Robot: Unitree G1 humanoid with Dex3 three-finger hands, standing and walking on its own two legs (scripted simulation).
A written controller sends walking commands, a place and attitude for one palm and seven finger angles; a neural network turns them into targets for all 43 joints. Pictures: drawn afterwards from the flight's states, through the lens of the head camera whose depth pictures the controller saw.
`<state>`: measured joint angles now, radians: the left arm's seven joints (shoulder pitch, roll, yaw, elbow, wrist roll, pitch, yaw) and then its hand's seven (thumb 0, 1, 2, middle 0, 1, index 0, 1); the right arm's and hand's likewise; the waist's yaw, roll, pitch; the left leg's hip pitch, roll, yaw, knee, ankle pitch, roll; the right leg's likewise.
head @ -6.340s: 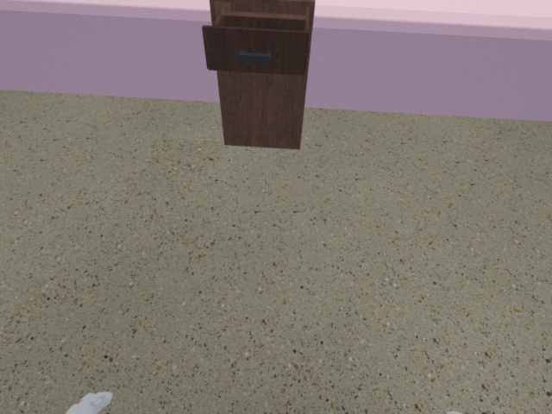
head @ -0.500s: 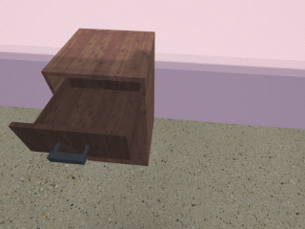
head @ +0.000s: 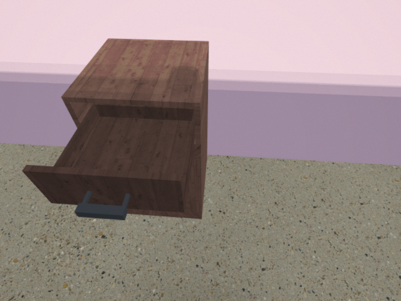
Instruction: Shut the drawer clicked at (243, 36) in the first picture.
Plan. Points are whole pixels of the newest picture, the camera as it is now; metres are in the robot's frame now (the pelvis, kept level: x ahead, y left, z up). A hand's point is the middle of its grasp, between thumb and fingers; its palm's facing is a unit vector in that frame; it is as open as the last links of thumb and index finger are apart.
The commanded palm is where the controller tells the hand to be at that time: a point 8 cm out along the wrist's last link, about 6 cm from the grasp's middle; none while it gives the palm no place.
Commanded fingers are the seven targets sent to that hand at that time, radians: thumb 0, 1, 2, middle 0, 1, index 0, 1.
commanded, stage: shuffle to correct the standing spot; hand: left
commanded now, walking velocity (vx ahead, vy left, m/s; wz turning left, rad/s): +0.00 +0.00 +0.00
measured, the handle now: (104, 203) +0.36 +0.28 -0.09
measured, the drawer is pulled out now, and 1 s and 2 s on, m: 0.28 0.28 0.28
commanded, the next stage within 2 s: come to a stop and stand still in 0.80 s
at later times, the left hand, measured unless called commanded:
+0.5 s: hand out of the picture +0.01 +0.19 -0.19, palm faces +0.08 -0.98 -0.19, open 7.4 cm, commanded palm none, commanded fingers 0.00 0.90 0.90 -0.20 -0.30 -0.20 -0.30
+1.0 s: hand out of the picture +0.04 +0.26 -0.17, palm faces +0.06 -0.97 -0.24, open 7.4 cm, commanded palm none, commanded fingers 0.00 0.90 0.90 -0.20 -0.30 -0.20 -0.30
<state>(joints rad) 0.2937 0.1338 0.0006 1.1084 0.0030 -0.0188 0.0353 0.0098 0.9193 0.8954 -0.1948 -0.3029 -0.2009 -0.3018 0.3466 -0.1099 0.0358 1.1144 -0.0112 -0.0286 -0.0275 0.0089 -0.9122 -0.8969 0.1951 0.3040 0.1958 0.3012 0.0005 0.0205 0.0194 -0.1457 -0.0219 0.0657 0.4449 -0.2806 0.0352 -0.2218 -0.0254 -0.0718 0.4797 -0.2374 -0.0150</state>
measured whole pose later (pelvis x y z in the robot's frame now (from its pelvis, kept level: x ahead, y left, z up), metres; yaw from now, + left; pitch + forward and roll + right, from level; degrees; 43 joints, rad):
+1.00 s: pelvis +0.04 +0.07 +0.00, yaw +0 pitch -1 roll +3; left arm 0.31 0.18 0.03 1.00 0.03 0.01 0.03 0.01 0.90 0.89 -0.20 -0.30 -0.21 -0.30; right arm 0.19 -0.23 -0.04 0.93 -0.02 0.04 0.03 0.01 -0.92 -0.90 0.19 0.30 0.19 0.30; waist 0.04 -0.04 0.07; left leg -0.38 0.05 0.03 0.71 -0.34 -0.03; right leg -0.24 -0.16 -0.08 0.57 -0.31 0.04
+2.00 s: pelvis +0.06 +0.09 +0.00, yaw -2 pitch -1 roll +1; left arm 0.31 0.17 -0.01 1.05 0.01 0.00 0.04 0.00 0.91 0.90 -0.20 -0.30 -0.20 -0.30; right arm 0.28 -0.16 0.01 1.10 0.00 0.00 -0.01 0.01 -0.92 -0.90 0.20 0.30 0.20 0.30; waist 0.00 0.03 0.04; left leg -0.16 0.03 0.09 0.45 -0.26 0.00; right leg -0.19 -0.02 -0.08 0.48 -0.27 -0.02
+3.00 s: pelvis +0.02 +0.08 -0.09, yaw +1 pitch +12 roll -1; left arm 0.63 0.16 0.04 -0.03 -0.17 -0.63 -0.18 0.02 0.90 0.90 -0.52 -0.66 -0.54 -0.66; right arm 0.09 -0.26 -0.07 0.50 0.01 -0.29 0.01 0.02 -0.91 -0.90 0.19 0.30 0.19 0.30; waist 0.05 -0.03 -0.12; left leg -0.86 0.05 0.00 1.18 -0.52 -0.01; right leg -0.83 -0.05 -0.14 1.16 -0.53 -0.05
